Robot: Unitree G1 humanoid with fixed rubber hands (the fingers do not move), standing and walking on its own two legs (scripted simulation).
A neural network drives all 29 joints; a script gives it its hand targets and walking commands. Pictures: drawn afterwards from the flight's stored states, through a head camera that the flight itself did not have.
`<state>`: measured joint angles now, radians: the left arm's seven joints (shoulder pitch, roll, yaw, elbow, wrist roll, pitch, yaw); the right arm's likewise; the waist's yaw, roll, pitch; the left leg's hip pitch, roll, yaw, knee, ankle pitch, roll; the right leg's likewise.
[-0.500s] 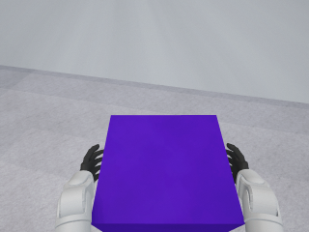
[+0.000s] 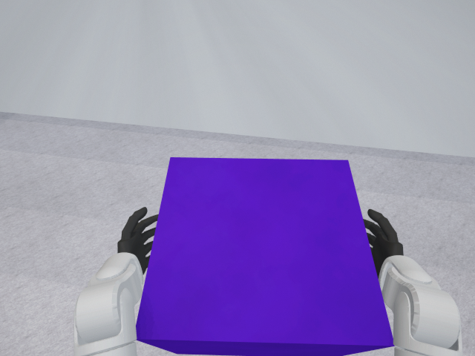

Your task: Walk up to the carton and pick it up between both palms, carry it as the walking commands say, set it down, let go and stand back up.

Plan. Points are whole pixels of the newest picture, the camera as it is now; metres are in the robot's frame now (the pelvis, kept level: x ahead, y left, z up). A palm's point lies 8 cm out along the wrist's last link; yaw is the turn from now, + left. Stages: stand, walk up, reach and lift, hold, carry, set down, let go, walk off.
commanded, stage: carry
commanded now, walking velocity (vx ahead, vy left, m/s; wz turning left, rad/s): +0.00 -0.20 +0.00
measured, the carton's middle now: (255, 264) +0.28 -0.01 +0.01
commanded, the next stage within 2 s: none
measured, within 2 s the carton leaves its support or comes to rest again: neither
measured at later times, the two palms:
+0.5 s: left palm (213, 290) +0.20 +0.05 +0.09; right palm out of the picture +0.18 -0.33 +0.08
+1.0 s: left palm (323, 324) +0.16 -0.09 +0.09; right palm out of the picture +0.10 -0.47 +0.08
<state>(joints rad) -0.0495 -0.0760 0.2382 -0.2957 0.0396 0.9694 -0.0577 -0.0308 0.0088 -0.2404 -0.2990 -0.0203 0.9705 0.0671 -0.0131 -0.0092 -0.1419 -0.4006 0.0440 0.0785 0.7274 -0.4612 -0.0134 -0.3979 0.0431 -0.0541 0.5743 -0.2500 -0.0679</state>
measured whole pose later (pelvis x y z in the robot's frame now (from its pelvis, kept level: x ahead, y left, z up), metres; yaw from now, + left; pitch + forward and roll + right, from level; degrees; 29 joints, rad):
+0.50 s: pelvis -0.03 -0.11 +0.00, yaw -4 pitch +4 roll -1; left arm 0.10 -0.12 0.23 -0.55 0.00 1.15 0.00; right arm 0.08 0.03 -0.24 -0.52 0.04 1.16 0.04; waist 0.00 0.03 -0.13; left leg -0.53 0.12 0.09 1.00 -0.51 -0.03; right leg -0.40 -0.01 -0.17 0.55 -0.22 -0.06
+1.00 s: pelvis -0.09 -0.24 +0.00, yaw -6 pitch +4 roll -2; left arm 0.05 -0.10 0.22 -0.54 0.00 1.16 -0.02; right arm 0.08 0.05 -0.24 -0.56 -0.01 1.17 0.05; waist 0.00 0.06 -0.12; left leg -0.50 0.23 0.05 0.71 -0.39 -0.06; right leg -0.37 -0.02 -0.14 0.53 -0.22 -0.01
